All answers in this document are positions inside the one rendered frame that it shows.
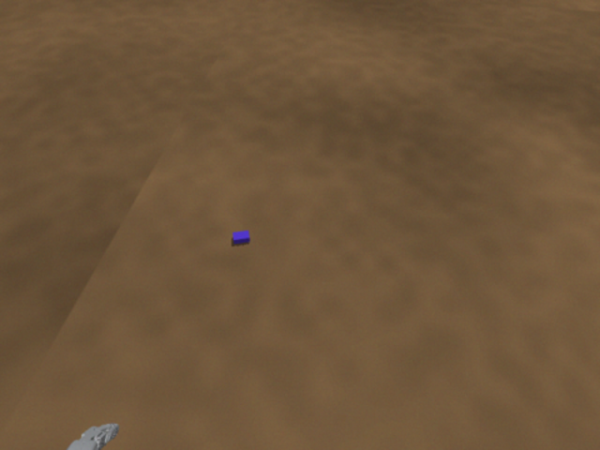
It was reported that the left robot hand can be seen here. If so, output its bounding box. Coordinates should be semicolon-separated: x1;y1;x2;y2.
67;423;119;450

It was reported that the small box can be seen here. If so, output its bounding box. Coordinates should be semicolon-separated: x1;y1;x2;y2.
232;231;250;244

